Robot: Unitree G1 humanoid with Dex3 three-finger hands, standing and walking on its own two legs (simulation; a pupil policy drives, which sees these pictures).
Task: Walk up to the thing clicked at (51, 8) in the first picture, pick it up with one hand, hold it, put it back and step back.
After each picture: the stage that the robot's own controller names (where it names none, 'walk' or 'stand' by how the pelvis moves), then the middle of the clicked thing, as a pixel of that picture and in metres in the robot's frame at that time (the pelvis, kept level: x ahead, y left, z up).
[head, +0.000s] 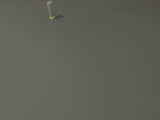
stand; (50, 11) +2.00 +0.49 -0.66
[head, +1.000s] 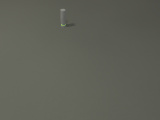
walk; (63, 18) +1.90 +0.24 -0.64
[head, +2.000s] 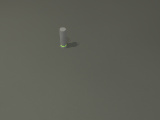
walk; (63, 38) +1.33 +0.20 -0.65
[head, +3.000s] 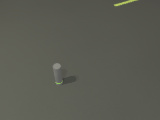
walk; (58, 74) +0.87 +0.22 -0.65
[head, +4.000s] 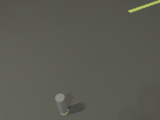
walk; (62, 105) +0.56 +0.22 -0.63
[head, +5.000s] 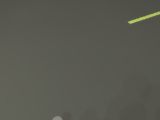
stand; out of the picture +0.42 +0.20 -0.64
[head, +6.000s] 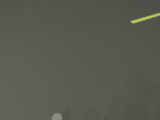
stand; out of the picture +0.43 +0.20 -0.65
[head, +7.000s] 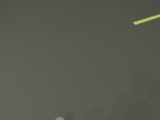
stand; out of the picture +0.41 +0.20 -0.66
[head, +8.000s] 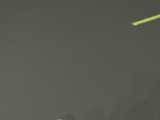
stand; out of the picture +0.40 +0.20 -0.66
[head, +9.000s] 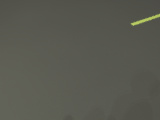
go down; out of the picture +0.40 +0.21 -0.66
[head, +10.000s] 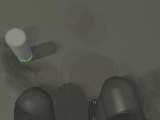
go down; (21, 48) +0.50 +0.20 -0.28
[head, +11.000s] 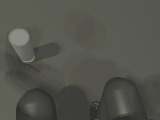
approach; (24, 48) +0.50 +0.19 -0.27
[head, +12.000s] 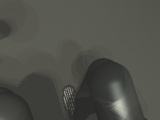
close in; out of the picture +0.50 +0.25 -0.18
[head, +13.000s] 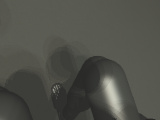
close; out of the picture +0.49 +0.26 -0.18
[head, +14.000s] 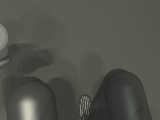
lift; out of the picture +0.40 +0.25 -0.10
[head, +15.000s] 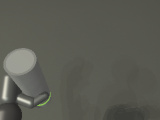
lift; (33, 84) +0.32 +0.17 +0.06
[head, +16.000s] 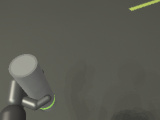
hold; (37, 87) +0.32 +0.17 +0.04
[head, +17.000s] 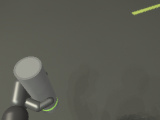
hold; (40, 89) +0.31 +0.16 +0.04
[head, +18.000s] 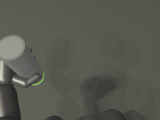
crouch; (26, 66) +0.40 +0.18 -0.02
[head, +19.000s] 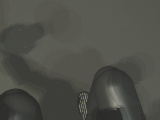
lower; out of the picture +0.51 +0.24 -0.08
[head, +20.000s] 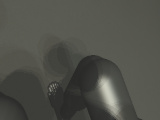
lower; out of the picture +0.48 +0.27 -0.18
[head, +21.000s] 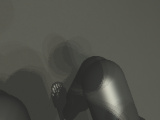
lower; out of the picture +0.48 +0.27 -0.18
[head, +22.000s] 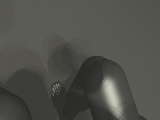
lower; out of the picture +0.47 +0.27 -0.18
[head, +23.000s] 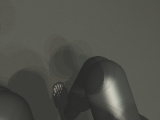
lower; out of the picture +0.47 +0.26 -0.18
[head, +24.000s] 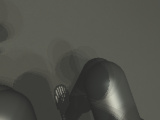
open; out of the picture +0.47 +0.24 -0.19
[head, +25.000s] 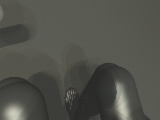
stand; out of the picture +0.47 +0.22 -0.19
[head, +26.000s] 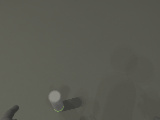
stand; (56, 102) +0.43 +0.16 -0.52
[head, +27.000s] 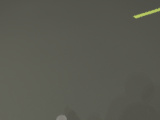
stand; out of the picture +0.41 +0.16 -0.60
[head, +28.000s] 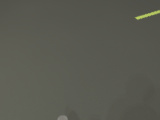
stand; out of the picture +0.41 +0.16 -0.60
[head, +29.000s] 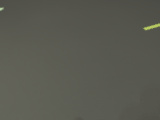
stand; out of the picture +0.42 +0.15 -0.65
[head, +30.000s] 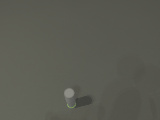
walk; (70, 99) +0.49 +0.12 -0.63
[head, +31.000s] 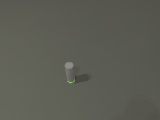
walk; (70, 73) +0.76 +0.14 -0.63
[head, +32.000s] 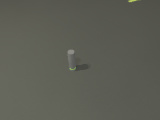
stand; (71, 60) +1.05 +0.19 -0.64
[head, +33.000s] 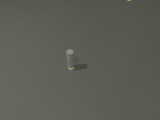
stand; (70, 60) +1.04 +0.15 -0.66
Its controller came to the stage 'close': yes
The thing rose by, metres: 0.69
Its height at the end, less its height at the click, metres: +0.00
